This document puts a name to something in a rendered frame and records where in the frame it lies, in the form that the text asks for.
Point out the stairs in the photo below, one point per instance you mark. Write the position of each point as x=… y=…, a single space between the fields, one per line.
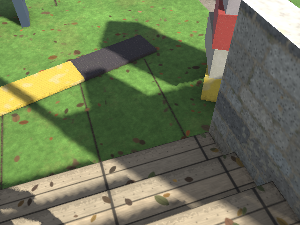
x=184 y=182

